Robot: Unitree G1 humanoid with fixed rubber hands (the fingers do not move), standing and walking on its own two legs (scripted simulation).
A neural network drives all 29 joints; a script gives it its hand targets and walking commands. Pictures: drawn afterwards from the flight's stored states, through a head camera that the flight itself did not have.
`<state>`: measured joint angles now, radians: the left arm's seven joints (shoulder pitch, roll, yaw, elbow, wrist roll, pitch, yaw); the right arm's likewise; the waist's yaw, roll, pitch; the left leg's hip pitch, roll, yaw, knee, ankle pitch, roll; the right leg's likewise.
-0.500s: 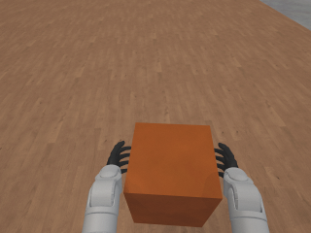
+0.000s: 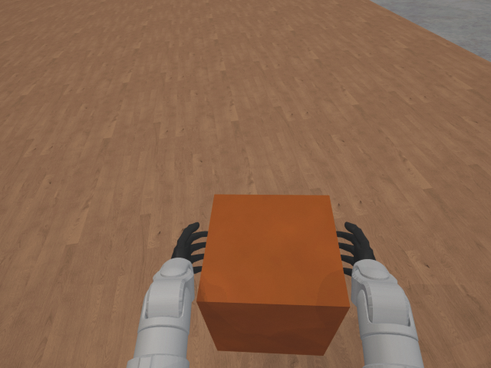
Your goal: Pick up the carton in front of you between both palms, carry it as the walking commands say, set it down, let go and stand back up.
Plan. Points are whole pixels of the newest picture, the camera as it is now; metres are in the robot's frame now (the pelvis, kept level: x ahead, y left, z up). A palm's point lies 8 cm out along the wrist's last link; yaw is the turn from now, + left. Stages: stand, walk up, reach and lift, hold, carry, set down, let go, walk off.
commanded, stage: hold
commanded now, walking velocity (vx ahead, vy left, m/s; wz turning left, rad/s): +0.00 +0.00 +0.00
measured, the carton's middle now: (270, 277) +0.30 -0.01 -0.04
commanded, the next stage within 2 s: set down in 0.48 s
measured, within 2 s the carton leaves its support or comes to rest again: neither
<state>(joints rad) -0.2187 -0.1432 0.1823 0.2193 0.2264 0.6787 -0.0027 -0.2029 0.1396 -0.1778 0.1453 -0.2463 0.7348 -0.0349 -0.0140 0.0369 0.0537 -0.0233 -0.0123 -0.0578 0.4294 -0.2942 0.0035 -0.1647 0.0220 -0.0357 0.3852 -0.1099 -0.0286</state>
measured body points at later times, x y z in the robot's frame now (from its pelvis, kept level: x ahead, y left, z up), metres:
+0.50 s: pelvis +0.00 +0.00 +0.00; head -0.03 -0.02 +0.45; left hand +0.30 +0.16 +0.03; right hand +0.30 -0.15 +0.03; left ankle -0.03 +0.12 -0.74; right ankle +0.07 -0.10 -0.74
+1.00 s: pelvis -0.01 +0.00 -0.03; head +0.14 -0.01 +0.39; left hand +0.36 +0.16 -0.09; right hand +0.37 -0.14 -0.10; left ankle -0.03 +0.12 -0.74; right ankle +0.07 -0.10 -0.74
